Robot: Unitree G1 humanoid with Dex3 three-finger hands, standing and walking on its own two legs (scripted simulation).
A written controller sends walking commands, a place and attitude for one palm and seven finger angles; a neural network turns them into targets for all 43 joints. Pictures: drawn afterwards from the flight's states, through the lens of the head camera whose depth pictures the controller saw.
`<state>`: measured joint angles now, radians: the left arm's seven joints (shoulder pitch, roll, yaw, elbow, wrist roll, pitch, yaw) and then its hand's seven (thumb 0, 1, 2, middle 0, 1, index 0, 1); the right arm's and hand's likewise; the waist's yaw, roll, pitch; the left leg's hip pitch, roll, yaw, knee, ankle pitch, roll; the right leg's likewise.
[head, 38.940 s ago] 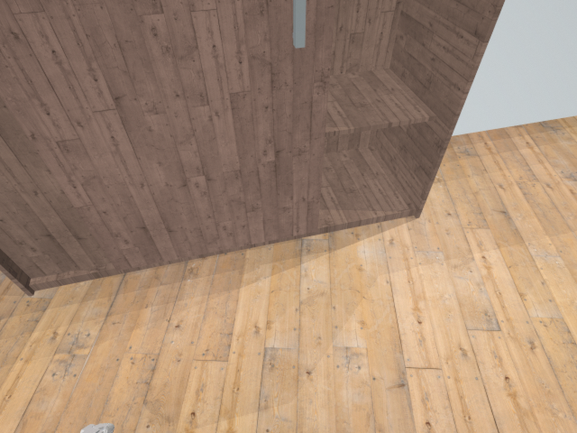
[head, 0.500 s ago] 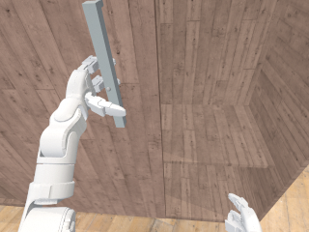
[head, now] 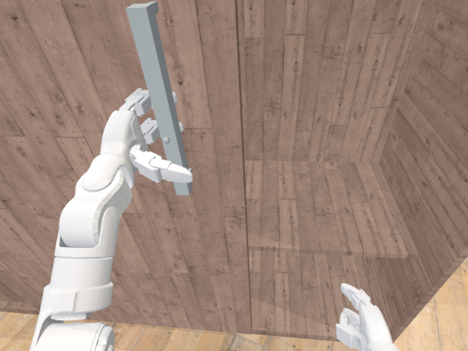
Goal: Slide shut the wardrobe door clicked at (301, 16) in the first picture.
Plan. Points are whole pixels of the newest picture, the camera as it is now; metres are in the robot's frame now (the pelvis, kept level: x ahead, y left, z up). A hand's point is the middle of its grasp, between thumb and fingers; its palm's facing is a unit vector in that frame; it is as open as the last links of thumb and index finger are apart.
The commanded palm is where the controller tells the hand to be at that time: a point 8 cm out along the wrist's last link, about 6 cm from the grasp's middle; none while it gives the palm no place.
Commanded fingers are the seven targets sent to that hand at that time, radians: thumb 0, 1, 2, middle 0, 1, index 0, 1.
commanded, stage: move the hooked fingers beside the handle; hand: left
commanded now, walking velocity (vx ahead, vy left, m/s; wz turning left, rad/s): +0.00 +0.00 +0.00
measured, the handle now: (170, 113) +0.39 +0.13 +0.26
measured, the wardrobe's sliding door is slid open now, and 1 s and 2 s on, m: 0.49 0.49 0.49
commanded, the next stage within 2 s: none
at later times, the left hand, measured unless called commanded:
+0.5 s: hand (159, 139) +0.34 +0.14 +0.25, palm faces +0.00 -1.00 -0.05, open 14.0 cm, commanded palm +0.32 +0.20 +0.24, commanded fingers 0.00 -0.50 0.30 -0.30 -1.20 -0.30 -1.20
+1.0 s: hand (148, 138) +0.34 +0.16 +0.25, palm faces +0.02 -1.00 -0.05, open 14.0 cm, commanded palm +0.32 +0.21 +0.24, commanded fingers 0.00 -0.50 0.30 -0.30 -1.20 -0.30 -1.20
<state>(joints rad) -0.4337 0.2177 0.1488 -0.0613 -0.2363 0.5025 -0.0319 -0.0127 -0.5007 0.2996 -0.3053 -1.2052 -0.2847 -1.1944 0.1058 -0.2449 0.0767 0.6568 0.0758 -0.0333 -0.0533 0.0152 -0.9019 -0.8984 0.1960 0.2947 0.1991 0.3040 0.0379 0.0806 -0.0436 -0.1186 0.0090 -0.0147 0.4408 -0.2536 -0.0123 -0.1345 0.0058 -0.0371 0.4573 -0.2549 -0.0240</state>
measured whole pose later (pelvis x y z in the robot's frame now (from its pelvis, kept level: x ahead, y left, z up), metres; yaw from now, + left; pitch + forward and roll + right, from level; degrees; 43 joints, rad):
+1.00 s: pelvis +0.00 +0.01 +0.00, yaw +0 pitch -3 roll +0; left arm -0.43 0.27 0.20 -0.03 -0.25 0.47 -0.08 -0.01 -0.50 0.30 -0.32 -1.22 -0.30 -1.20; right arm 0.13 -0.26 0.07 0.66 0.08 -0.03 -0.07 0.02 -0.90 -0.90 0.20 0.29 0.20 0.30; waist 0.04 0.08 -0.04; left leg -0.13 0.00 -0.01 0.44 -0.26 0.00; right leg -0.14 0.00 -0.04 0.45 -0.25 -0.01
